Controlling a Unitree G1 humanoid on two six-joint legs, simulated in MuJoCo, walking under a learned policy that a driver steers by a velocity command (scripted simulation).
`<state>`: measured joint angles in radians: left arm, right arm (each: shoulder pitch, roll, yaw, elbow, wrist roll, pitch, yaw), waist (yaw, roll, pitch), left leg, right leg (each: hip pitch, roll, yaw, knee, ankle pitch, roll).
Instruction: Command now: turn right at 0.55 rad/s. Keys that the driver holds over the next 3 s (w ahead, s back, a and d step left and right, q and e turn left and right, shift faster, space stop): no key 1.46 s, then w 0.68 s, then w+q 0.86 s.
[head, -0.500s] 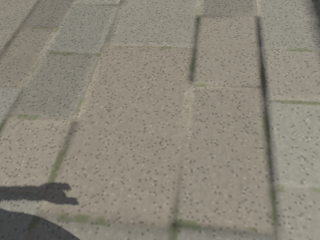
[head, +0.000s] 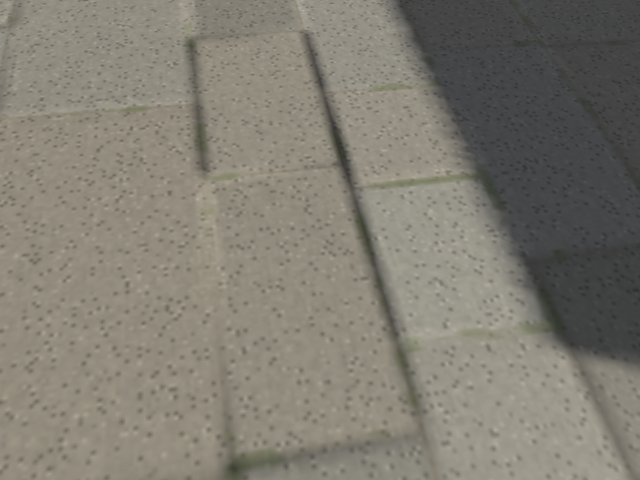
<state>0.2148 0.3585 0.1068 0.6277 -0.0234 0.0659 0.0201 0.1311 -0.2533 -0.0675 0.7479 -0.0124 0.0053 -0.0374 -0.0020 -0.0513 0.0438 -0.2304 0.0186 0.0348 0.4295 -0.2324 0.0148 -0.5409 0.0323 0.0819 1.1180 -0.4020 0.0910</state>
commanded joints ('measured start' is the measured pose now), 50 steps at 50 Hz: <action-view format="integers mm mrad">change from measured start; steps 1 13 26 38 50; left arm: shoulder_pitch -82 1 -98 -70 -26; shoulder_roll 31 70 -13 -23 -13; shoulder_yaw -3 -19 -53 -41 -36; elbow -116 -102 20 111 243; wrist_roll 4 60 25 35 29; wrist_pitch -17 -55 -71 -62 -63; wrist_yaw -6 -17 -16 1 16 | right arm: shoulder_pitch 6 -24 73 52 51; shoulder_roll -183 -172 -115 -117 -102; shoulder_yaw -43 -15 6 21 30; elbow -59 -46 37 96 172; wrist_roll -1 13 -2 3 7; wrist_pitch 0 -7 6 -29 -24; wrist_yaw -9 23 21 12 11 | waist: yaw -44 33 -30 -6 -4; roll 214 -129 -44 75 49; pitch -100 -155 -100 -39 -32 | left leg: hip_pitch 205 -254 99 0 18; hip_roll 248 59 38 53 31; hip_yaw -155 -52 -50 -82 -67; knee -105 530 -38 -16 -22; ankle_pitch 398 -415 140 48 90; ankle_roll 218 -89 -60 -11 -2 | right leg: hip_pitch -80 458 310 355 382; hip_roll -49 -374 -187 -58 -60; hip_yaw -32 281 123 -5 -15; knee -112 -773 -744 -679 -685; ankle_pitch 3 697 328 282 338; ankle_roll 20 -393 -239 -117 -101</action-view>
